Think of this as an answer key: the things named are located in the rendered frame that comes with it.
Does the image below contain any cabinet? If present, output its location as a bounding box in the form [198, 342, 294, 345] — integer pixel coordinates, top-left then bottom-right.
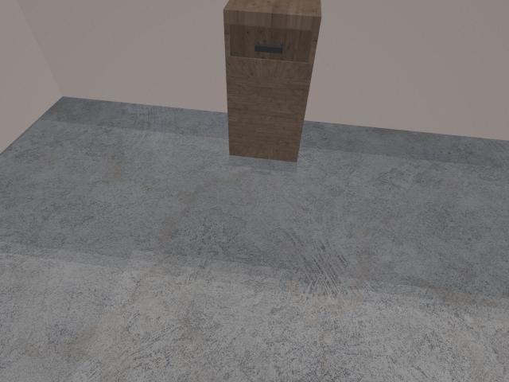
[223, 0, 321, 162]

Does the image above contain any handle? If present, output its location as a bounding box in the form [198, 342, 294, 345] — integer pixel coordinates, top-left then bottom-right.
[254, 42, 283, 53]

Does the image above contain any drawer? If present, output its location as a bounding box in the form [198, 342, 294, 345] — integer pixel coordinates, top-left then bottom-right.
[229, 23, 313, 63]

